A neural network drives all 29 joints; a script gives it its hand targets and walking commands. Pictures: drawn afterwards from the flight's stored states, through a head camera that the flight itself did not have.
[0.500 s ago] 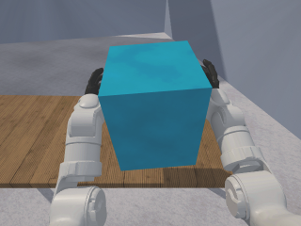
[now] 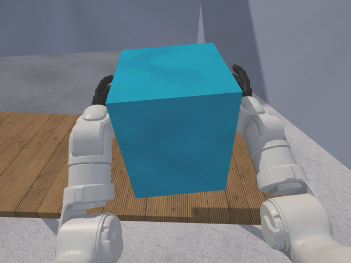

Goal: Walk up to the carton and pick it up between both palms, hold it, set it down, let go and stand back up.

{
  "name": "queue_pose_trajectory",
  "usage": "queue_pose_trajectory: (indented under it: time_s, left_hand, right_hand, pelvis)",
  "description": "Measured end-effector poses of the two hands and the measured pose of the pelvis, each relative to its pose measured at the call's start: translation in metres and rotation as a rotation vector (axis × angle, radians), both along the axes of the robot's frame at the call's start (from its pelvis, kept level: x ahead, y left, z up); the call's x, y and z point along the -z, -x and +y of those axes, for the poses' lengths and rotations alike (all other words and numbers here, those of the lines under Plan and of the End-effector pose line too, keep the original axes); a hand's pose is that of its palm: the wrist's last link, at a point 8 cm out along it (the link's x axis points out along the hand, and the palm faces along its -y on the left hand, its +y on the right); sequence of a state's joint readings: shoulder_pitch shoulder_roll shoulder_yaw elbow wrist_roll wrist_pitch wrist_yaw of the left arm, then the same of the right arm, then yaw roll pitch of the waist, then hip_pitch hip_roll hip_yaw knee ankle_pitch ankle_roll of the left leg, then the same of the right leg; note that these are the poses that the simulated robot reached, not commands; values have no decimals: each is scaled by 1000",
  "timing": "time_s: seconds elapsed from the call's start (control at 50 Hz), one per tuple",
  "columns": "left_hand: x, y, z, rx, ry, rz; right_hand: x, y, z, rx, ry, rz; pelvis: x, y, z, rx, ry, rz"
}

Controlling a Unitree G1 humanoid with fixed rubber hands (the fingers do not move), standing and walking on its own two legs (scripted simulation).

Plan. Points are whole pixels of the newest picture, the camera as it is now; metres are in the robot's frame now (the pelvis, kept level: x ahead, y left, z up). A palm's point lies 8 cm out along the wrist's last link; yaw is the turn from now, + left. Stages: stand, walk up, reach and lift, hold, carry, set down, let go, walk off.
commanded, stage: reach and lift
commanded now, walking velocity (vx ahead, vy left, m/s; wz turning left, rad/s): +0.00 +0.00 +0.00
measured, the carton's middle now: (174, 120) +0.37 -0.01 +0.21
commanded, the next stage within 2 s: hold in 0.34 s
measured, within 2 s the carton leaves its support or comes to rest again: neither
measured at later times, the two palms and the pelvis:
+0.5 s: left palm (101, 104) +0.36 +0.14 +0.26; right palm (246, 90) +0.37 -0.16 +0.28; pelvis -0.01 -0.01 +0.00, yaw -1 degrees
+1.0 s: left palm (103, 102) +0.37 +0.14 +0.26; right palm (246, 86) +0.37 -0.16 +0.29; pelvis +0.00 -0.01 +0.00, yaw +0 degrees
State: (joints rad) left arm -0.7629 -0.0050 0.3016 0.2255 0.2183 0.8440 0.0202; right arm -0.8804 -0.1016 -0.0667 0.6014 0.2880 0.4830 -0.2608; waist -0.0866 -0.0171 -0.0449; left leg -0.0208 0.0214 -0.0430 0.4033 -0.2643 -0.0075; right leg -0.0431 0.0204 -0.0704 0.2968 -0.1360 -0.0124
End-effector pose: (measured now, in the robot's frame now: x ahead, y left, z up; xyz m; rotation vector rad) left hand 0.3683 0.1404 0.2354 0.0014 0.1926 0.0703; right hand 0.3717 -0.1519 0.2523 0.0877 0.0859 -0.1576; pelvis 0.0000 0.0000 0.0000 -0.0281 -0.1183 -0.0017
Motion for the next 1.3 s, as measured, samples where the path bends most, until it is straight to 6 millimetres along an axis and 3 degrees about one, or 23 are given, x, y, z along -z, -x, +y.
queue_pose_trajectory:
  time_s: [0.2,0.42,0.56,0.78,1.0,1.3]
  left_hand:
    - [-15,5,-5,7,-17,-29]
    - [-21,11,-7,-4,23,-8]
    - [-20,8,-2,-16,20,29]
    - [-22,-1,0,-13,23,17]
    - [-21,1,-5,2,23,12]
    - [-29,8,-2,0,23,-20]
  right_hand:
    - [-20,5,-5,1,-5,-26]
    - [-28,10,-6,-10,27,-4]
    - [-27,2,-1,-25,31,35]
    - [-33,-6,1,-24,42,30]
    - [-34,0,-5,-9,20,31]
    - [-43,7,-1,-10,13,1]
  pelvis:
    - [0,5,0,2,2,8]
    - [0,10,-6,12,-7,17]
    - [-1,13,-10,4,-11,30]
    - [-1,7,-13,-17,-6,57]
    - [0,-4,-7,-6,-3,33]
    - [0,-4,-3,-1,1,27]
